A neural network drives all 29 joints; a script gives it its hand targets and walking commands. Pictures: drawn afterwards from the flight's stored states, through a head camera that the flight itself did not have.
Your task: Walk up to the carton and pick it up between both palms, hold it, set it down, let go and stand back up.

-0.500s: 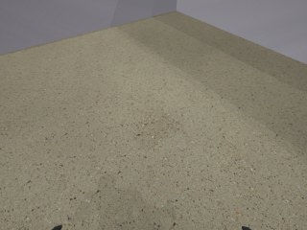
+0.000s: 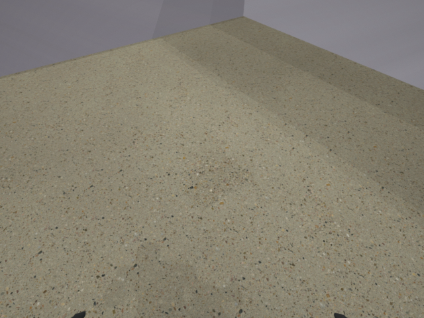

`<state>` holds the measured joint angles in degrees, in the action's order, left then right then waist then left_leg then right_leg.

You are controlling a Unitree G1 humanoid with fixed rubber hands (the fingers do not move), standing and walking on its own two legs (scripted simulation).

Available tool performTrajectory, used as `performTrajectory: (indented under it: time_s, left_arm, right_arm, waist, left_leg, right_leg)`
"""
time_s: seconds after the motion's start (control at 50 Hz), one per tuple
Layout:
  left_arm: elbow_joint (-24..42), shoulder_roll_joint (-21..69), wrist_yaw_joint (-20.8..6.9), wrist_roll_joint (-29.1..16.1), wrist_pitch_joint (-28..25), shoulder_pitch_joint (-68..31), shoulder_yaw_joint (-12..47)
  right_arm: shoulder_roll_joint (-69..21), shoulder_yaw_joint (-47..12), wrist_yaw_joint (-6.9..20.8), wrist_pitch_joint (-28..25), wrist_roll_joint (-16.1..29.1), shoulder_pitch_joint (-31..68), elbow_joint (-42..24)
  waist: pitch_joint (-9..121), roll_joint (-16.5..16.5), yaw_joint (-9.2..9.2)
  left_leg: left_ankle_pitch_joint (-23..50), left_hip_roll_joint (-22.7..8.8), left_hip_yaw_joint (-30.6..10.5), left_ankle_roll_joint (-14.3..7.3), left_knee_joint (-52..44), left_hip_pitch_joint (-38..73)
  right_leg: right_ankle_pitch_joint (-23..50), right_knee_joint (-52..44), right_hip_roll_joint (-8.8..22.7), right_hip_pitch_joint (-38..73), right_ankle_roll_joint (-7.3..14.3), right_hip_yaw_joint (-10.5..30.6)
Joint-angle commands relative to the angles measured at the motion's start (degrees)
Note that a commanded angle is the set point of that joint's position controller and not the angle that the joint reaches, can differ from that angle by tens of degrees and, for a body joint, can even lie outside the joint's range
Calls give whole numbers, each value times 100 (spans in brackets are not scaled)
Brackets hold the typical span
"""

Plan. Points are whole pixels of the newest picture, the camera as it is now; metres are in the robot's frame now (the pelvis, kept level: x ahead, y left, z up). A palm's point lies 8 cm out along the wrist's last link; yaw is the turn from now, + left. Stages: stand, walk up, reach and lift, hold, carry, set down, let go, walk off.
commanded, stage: stand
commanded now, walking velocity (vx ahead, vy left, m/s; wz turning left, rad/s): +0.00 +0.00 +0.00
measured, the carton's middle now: out of the picture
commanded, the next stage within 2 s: walk up in 0.12 s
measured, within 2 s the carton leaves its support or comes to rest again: neither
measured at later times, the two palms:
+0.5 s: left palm out of the picture +0.08 +0.29 -0.11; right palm out of the picture +0.09 -0.28 -0.13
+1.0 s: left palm out of the picture +0.00 +0.25 -0.10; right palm out of the picture +0.02 -0.33 -0.14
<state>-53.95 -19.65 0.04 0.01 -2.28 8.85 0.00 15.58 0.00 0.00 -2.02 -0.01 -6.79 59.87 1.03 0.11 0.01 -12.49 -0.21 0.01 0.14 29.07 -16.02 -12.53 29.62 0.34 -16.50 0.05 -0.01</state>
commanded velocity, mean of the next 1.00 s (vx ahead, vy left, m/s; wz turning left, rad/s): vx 0.00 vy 0.00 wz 0.00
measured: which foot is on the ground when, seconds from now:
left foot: down 0.00-0.58, up 0.60-1.00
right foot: down 0.00-0.42, up 0.44-0.58, down 0.60-1.00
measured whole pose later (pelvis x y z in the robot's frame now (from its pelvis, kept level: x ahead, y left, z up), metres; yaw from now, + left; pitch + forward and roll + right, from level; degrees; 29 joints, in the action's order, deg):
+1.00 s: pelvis -0.10 -0.06 -0.01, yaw +8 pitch -5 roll +2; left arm -49.1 -20.7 0.0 0.0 1.8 2.4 0.0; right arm 18.9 0.0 -0.5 4.8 0.0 -9.6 50.1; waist -10.2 -0.4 -0.5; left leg -24.2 5.9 -2.9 1.1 65.6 -25.8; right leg -15.9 36.4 -0.7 -16.5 6.2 -6.5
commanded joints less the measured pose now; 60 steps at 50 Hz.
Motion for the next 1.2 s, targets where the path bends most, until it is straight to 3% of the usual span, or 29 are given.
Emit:
performTrajectory:
  time_s: [0.0,0.04,0.06,0.24,0.26,0.28,0.3,0.32,0.36,0.42,0.46,0.48,0.52,0.54,0.56,0.58,0.6,0.62,0.66,0.7,0.74,0.78,0.8,0.88,0.9,0.94,0.96,1.1,1.18]
  left_arm:
    - [6,-1209,36,73,-133,-309,-238]
    - [-81,-1174,17,41,-118,-116,-210]
    - [-86,-1133,36,58,-109,-155,-226]
    - [-54,-1164,40,113,-96,-279,-225]
    - [17,-1249,31,133,-84,-418,-219]
    - [-28,-1135,41,94,-100,-284,-220]
    - [184,-1329,-17,18,153,-491,-427]
    - [234,-1263,-4,-15,228,-365,-444]
    - [354,-1176,-3,-22,304,-169,-479]
    - [417,-1091,-38,49,456,-71,-459]
    - [472,-1042,-50,63,525,32,-456]
    - [403,-1074,-63,22,506,190,-478]
    - [325,-1103,-30,85,436,554,-492]
    - [317,-1416,22,139,401,581,-578]
    - [454,-1829,61,163,432,213,-702]
    - [697,-1762,69,151,456,-130,-642]
    - [853,-1766,52,128,446,-344,-624]
    - [1010,-1603,67,206,423,-713,-615]
    - [1000,-1497,103,163,440,-896,-582]
    - [956,-1369,81,138,441,-878,-513]
    - [992,-1267,94,128,438,-694,-539]
    - [1087,-1328,130,143,439,-676,-566]
    - [1032,-1345,154,115,441,-455,-587]
    - [1205,-1428,135,102,482,-653,-587]
    - [1190,-1478,124,95,482,-615,-576]
    - [1244,-1473,125,110,453,-780,-583]
    - [1175,-1502,108,120,461,-736,-571]
    - [1244,-1664,70,175,413,-1332,-620]
    - [1254,-1651,-6,189,437,-1443,-634]
  right_arm:
    - [1456,254,8,-117,-80,199,-102]
    - [1515,280,18,-123,-82,212,-168]
    - [1541,278,37,-102,-67,271,-160]
    - [1545,295,21,-75,-85,344,-238]
    - [1564,322,-30,-82,-20,371,-195]
    - [1533,261,-3,-98,-57,323,-170]
    - [1757,383,39,29,-59,53,-577]
    - [1780,422,16,86,-26,43,-662]
    - [1889,533,37,169,-53,-136,-821]
    - [2260,719,-13,262,-143,-9,-1027]
    - [2212,726,-53,293,-184,147,-1166]
    - [2179,701,-60,289,-163,231,-1228]
    - [1887,599,-65,367,-51,597,-1372]
    - [1617,482,-81,394,17,590,-1464]
    - [1271,395,-131,391,79,261,-1493]
    - [1271,383,-213,421,-5,63,-1443]
    - [1376,492,-215,520,-24,-153,-1503]
    - [1538,509,-186,558,-48,-220,-1424]
    - [1650,543,-103,614,34,-443,-1332]
    - [1658,525,-88,621,24,-684,-1311]
    - [1642,505,-60,659,25,-606,-1239]
    - [1667,503,-78,625,-1,-389,-1439]
    - [1694,486,-52,616,15,-393,-1410]
    - [1759,571,-31,647,-39,-565,-1422]
    - [1774,599,-25,652,-25,-618,-1447]
    - [1730,615,-5,668,-63,-701,-1465]
    - [1898,631,31,644,-43,-603,-1403]
    - [1780,672,168,665,-90,-922,-1344]
    - [1798,712,239,643,-41,-1325,-1162]
  waist:
    - [310,57,-61]
    - [282,-205,7]
    - [380,214,-64]
    - [132,-53,-13]
    - [212,356,47]
    - [366,75,-8]
    - [-520,-141,3]
    - [-427,-125,-36]
    - [-250,-552,-103]
    - [-116,-780,-47]
    - [-235,-915,-122]
    - [-111,-1136,-196]
    - [341,-595,-563]
    - [260,317,-476]
    - [-129,1484,-263]
    - [28,1107,-107]
    - [-110,757,-34]
    - [-334,815,87]
    - [-228,660,137]
    - [-378,773,152]
    - [1,793,-32]
    - [-9,731,-111]
    - [58,663,-182]
    - [-216,592,-130]
    - [8,278,-97]
    - [-221,666,-62]
    - [-223,269,-129]
    - [-475,952,233]
    - [-171,1000,352]
  left_leg:
    - [357,-712,-661,-271,-997,440]
    - [265,-747,-681,-267,-1065,483]
    - [68,-758,-714,-274,-1088,458]
    - [-151,-673,-649,-219,-1094,394]
    - [-55,-769,-698,-216,-1097,510]
    - [-47,-764,-748,-250,-1136,480]
    - [1915,-661,-1184,-376,-721,-779]
    - [2561,-726,-1293,-482,-583,-828]
    - [2387,-914,-1560,-579,-861,-841]
    - [1845,-1637,-2574,-1245,-1422,-806]
    - [2214,-1860,-2643,-1502,-1345,-603]
    - [2573,-1756,-2445,-1416,-1103,-581]
    - [2608,-956,-1719,-722,-54,-430]
    - [1868,-41,-1096,-342,917,-853]
    - [-1208,917,-457,24,1920,-2049]
    - [-2202,818,-429,32,2807,-1919]
    - [-2174,751,-694,-14,3287,-1513]
    - [-1974,717,-753,-77,3732,-1539]
    - [-1317,725,-959,-102,3792,-1499]
    - [-1076,760,-711,45,3924,-1875]
    - [-1066,730,-600,112,4097,-2012]
    - [-1370,574,-680,146,4038,-1954]
    - [-1285,529,-586,185,3879,-2188]
    - [-1422,315,-652,233,4031,-1747]
    - [-1438,434,-618,219,4314,-1593]
    - [-1407,251,-751,217,4239,-1708]
    - [-1402,298,-628,217,4045,-1529]
    - [-1232,-115,-412,44,3253,-686]
    - [-637,-372,-195,-155,1504,-19]
  right_leg:
    - [511,-964,723,825,244,798]
    - [190,-873,639,632,183,714]
    - [283,-854,607,739,175,653]
    - [-215,-1076,687,368,205,794]
    - [-52,-997,618,369,188,678]
    - [93,-957,643,569,163,670]
    - [707,-19,401,465,355,345]
    - [956,227,379,536,465,246]
    - [122,526,149,666,439,78]
    - [-1567,1664,-384,397,276,32]
    - [-2116,2265,-202,-45,255,346]
    - [-1992,2178,-118,62,279,397]
    - [-505,-10,144,745,350,405]
    - [416,-900,655,1102,493,932]
    - [2816,-1089,1681,1632,825,1856]
    - [3814,-795,2091,1224,1141,1765]
    - [3117,-1066,2378,171,1254,1757]
    - [2728,-1222,2269,95,1296,1843]
    - [2157,-1004,1492,438,650,1063]
    - [2844,-736,1267,919,552,700]
    - [3162,-529,1381,1746,693,715]
    - [3161,-437,1661,1654,1169,938]
    - [3550,-301,1586,2140,1040,806]
    - [2350,-688,2070,1238,1509,980]
    - [2295,-671,2081,1151,1525,975]
    - [1798,-830,2328,1070,1595,1183]
    - [1293,-783,2086,1037,1486,948]
    - [-243,-1047,2122,-318,1301,669]
    - [-1744,-825,1732,-593,797,245]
